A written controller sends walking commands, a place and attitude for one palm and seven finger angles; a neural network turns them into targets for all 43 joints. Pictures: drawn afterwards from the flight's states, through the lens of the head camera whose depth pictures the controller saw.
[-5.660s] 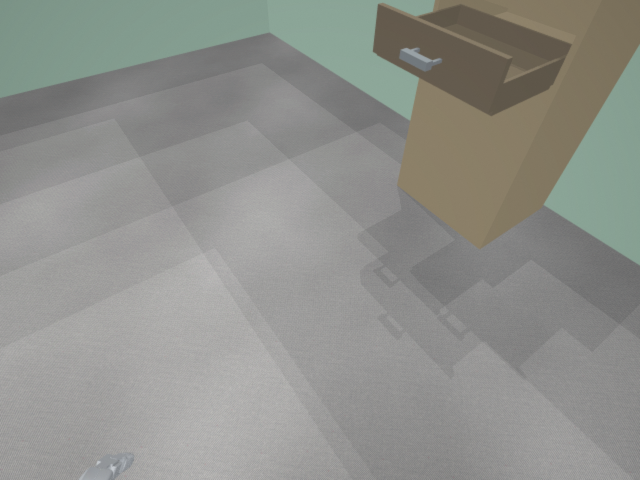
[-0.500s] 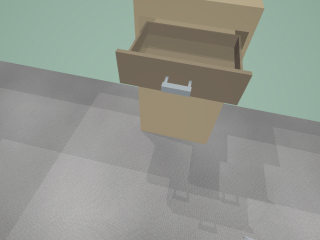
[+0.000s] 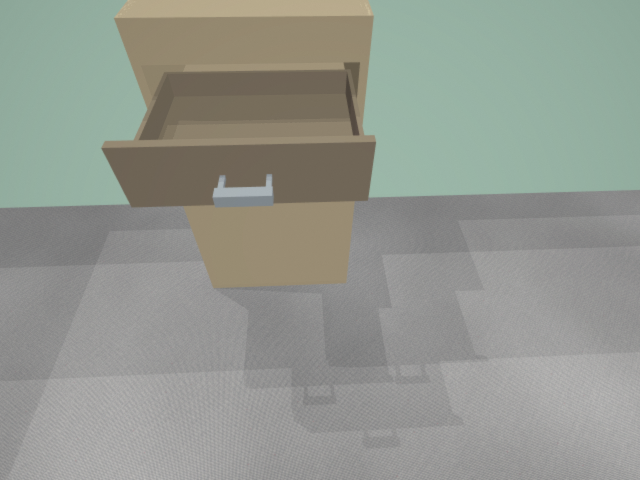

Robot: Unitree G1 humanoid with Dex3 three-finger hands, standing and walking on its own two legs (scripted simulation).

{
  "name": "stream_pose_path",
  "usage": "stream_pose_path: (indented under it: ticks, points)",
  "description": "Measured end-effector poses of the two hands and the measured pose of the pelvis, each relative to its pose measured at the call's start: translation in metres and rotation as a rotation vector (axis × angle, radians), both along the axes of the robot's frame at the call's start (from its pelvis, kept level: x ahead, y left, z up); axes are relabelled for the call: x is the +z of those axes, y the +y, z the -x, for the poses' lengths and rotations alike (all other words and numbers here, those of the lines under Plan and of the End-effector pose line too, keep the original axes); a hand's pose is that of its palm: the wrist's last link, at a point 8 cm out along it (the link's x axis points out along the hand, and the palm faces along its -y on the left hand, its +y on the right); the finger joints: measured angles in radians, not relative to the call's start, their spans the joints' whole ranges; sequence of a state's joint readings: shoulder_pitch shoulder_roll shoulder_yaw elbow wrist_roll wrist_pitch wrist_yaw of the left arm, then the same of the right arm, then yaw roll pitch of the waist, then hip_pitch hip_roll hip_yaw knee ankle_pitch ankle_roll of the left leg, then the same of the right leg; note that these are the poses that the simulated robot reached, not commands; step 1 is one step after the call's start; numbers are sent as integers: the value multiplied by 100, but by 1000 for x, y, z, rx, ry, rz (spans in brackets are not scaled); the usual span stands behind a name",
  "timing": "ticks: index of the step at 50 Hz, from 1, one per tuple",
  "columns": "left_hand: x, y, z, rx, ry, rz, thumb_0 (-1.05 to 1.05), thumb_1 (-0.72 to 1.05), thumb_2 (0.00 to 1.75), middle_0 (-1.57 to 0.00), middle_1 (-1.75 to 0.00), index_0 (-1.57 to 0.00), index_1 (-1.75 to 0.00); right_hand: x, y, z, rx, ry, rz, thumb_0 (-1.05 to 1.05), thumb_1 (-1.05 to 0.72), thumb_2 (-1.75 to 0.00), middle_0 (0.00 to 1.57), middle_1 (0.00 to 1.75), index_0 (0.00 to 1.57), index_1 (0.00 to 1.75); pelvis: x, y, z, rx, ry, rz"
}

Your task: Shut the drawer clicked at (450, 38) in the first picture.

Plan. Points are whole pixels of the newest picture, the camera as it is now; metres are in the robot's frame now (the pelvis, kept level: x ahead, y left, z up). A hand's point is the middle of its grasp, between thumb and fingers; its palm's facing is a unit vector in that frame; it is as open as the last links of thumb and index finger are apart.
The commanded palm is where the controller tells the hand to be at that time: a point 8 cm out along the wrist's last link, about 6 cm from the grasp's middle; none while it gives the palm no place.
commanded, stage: take the last steps up to it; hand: left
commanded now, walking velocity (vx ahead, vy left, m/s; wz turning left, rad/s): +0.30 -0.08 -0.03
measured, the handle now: (244, 188) +0.58 +0.13 +0.01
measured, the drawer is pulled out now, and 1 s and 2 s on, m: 0.29 0.29 0.29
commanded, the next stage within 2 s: come to a stop and stand still in 0.64 s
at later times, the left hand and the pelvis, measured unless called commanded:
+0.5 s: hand out of the picture +0.03 +0.05 -0.17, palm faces +0.12 -0.97 -0.20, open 7.3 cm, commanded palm none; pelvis +0.14 -0.09 -0.01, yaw +0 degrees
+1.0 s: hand (263, 369) +0.33 +0.10 -0.19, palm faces +0.13 -0.97 -0.19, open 7.3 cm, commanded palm none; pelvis +0.29 -0.08 -0.01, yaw +3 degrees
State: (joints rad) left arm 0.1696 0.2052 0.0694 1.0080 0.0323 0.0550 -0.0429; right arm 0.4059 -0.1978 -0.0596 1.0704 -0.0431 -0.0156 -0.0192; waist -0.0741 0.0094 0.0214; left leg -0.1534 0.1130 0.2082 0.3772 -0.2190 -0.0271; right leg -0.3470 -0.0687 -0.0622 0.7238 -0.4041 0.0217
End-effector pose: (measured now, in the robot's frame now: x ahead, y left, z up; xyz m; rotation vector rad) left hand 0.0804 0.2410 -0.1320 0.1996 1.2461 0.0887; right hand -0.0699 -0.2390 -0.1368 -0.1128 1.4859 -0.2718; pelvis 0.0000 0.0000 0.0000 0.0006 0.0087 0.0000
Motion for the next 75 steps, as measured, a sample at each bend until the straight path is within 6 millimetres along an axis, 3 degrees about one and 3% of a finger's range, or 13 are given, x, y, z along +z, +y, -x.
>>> stream_pose_path:
  ticks: [4, 8, 16, 26, 31, 35, 38, 46, 49, 53, 62, 69, 75]
  points:
    - [2, -35, -39, -31, -98, -24, 1, 91, 90, -20, -30, -20, -30, -17, -30, 22, -39, 94, -32, 1, -91, -89, 21, 30, 21, 30, -12, -31, -15, -5, -9, -17]
    - [8, -65, -41, 13, -126, -26, 1, 91, 90, -20, -30, -20, -30, -20, -54, -4, -17, 113, -60, 1, -91, -89, 20, 30, 20, 29, -7, -54, -33, 9, -22, -21]
    - [8, -88, 1, 105, 42, -65, -1, 95, 89, -20, -30, -20, -30, -19, -81, -138, 60, -120, -73, 1, -91, -90, 20, 30, 20, 29, 1, -83, -76, 12, -29, -23]
    - [-2, -145, 62, 238, 355, 23, 1, 92, 90, -20, -30, -20, -30, -20, -70, -307, 189, -280, -101, 1, -91, -90, 20, 30, 20, 29, -9, -90, -144, 7, -28, -12]
    - [0, -162, 63, 289, 489, 68, 1, 91, 89, -20, -30, -20, -30, -20, -50, -386, 251, -337, -103, 1, -91, -90, 20, 30, 20, 29, -16, -83, -187, 12, -21, -22]
    - [-5, -155, 35, 308, 536, 92, 1, 91, 89, -20, -30, -20, -30, -23, -36, -426, 260, -371, -83, 0, -91, -90, 20, 30, 20, 29, -24, -71, -229, 28, -26, 5]
    - [-15, -137, -13, 285, 480, 77, 1, 91, 89, -20, -30, -20, -30, -21, -36, -427, 227, -354, -69, 0, -91, -89, 20, 30, 20, 29, -22, -66, -250, 17, -40, -3]
    - [-30, -99, -187, 203, 127, 29, 1, 91, 90, -20, -30, -20, -30, 1, -67, -404, 188, -179, 35, -2, -95, -89, 20, 30, 21, 30, -7, -72, -285, 45, -42, -2]
    - [-30, -95, -231, 184, 51, 13, 1, 92, 90, -20, -30, -20, -30, 3, -74, -400, 177, -130, 37, -1, -94, -89, 20, 30, 20, 30, -5, -81, -292, 54, -40, 6]
    - [-25, -96, -267, 157, 5, -11, 1, 93, 90, -20, -30, -20, -30, 0, -84, -404, 158, -115, 25, 0, -93, -89, 20, 30, 20, 30, -6, -95, -297, 54, -33, 13]
    - [-9, -123, -291, 76, -20, -107, 1, 92, 90, -20, -30, -20, -30, -35, -123, -417, 111, -138, -52, 0, -91, -89, 21, 30, 21, 30, -18, -130, -302, 27, -1, -12]
    - [18, -135, -258, 117, 17, -139, 1, 91, 89, -20, -30, -20, -30, -30, -142, -419, 133, -121, -70, 0, -91, -90, 20, 30, 20, 29, -2, -137, -296, 48, -2, -67]
    - [21, -129, -216, 160, 53, -140, 1, 91, 89, -21, -30, -20, -30, -25, -142, -421, 172, -140, -66, 0, -91, -90, 20, 30, 20, 29, 1, -131, -284, 58, -6, -73]
